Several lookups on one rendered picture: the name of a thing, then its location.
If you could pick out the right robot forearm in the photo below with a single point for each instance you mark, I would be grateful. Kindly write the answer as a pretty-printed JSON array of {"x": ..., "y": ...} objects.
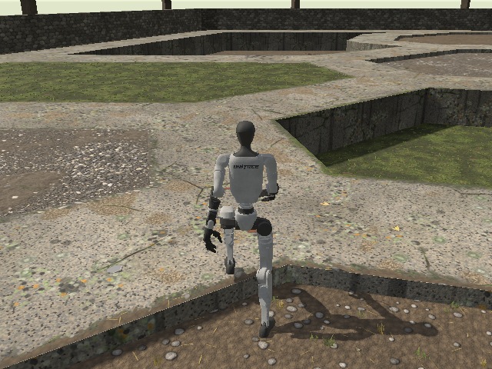
[{"x": 273, "y": 194}]

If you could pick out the right robot upper arm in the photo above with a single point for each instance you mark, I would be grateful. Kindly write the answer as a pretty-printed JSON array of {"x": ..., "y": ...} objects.
[{"x": 272, "y": 174}]

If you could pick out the right robot foot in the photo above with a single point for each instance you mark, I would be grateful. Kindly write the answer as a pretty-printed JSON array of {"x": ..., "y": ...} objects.
[{"x": 264, "y": 331}]

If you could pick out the left robot shin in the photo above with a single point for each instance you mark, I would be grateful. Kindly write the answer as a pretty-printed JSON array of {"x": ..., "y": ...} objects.
[{"x": 229, "y": 242}]

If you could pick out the robot right hand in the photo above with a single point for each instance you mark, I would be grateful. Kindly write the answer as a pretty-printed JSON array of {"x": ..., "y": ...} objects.
[{"x": 265, "y": 193}]

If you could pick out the left robot forearm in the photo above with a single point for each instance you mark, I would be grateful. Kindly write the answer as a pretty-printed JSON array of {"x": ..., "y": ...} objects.
[{"x": 212, "y": 211}]

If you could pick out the robot left hand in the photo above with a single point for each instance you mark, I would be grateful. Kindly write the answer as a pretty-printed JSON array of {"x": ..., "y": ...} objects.
[{"x": 207, "y": 240}]

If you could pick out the left robot upper arm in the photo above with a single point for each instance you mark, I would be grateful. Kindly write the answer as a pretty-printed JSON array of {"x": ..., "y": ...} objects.
[{"x": 219, "y": 173}]

